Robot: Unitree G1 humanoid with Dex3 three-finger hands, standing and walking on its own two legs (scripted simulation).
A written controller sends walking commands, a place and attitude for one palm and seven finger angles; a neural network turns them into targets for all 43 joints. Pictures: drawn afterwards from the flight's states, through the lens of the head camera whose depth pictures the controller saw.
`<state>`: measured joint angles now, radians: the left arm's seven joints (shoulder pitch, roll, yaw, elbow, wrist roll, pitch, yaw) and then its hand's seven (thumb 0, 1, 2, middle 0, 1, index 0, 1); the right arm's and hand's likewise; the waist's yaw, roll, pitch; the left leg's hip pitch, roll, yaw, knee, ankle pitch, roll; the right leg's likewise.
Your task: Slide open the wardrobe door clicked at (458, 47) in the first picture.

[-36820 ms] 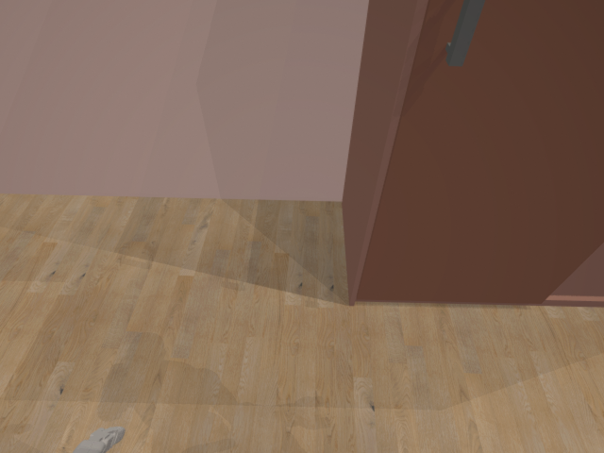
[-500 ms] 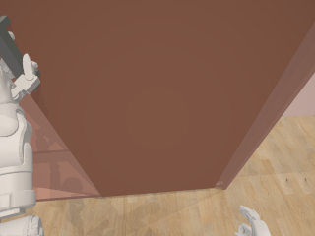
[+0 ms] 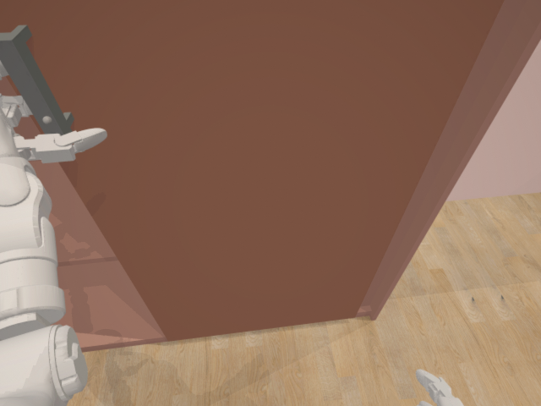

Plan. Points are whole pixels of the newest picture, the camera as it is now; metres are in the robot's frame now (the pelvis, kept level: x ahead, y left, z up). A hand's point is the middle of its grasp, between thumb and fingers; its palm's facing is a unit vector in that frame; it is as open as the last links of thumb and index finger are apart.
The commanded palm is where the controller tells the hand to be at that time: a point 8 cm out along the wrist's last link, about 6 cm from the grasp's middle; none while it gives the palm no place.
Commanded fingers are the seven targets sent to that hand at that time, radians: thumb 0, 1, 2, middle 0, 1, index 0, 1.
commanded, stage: loosen the grip on the handle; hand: left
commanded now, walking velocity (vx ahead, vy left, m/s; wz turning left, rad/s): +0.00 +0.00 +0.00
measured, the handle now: (42, 87) +0.44 +0.33 +0.26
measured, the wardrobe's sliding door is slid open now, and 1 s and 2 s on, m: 0.59 0.59 0.59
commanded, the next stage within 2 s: slip the hand off the handle in 0.24 s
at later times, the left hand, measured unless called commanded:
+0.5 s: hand (36, 115) +0.40 +0.32 +0.25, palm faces +0.54 -0.84 -0.10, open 14.7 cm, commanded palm +0.35 +0.37 +0.24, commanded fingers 0.00 -0.55 0.20 -0.25 -1.15 -0.25 -1.15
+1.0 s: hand out of the picture +0.37 +0.39 +0.24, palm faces +0.60 -0.78 -0.16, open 14.7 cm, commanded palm +0.31 +0.42 +0.24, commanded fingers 0.00 -0.55 0.20 -0.25 -1.15 -0.25 -1.15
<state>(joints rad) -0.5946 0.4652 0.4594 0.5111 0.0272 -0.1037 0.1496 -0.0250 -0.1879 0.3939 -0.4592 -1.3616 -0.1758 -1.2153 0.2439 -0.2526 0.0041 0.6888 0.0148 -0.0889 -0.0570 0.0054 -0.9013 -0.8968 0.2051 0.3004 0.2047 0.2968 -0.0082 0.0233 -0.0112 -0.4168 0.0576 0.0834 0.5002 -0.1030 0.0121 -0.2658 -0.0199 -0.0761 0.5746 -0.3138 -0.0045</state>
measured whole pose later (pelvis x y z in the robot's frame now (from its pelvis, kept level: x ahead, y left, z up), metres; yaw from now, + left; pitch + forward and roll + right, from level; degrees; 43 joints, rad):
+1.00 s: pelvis +0.06 +0.00 +0.00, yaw -3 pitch +3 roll -1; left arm -0.35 0.66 0.72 0.38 -0.14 -0.11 -0.14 -0.01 -0.56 0.20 -0.28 -1.16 -0.25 -1.15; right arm 0.24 -0.26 0.01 0.70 0.02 -0.06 -0.15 0.01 -0.90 -0.90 0.21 0.30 0.21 0.30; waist 0.05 0.00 -0.03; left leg -0.43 0.01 -0.02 0.59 -0.22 0.00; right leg -0.24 0.01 -0.04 0.55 -0.38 -0.01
